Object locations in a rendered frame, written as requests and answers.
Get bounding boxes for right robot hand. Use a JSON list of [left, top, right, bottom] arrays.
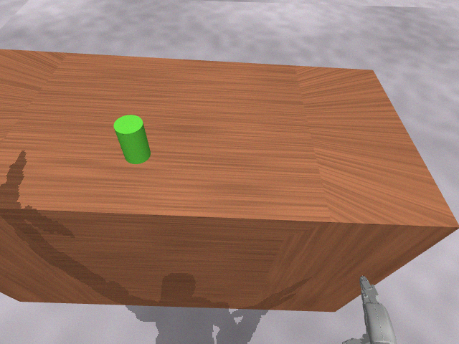
[[342, 276, 397, 344]]

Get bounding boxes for can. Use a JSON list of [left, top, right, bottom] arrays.
[[113, 115, 151, 164]]

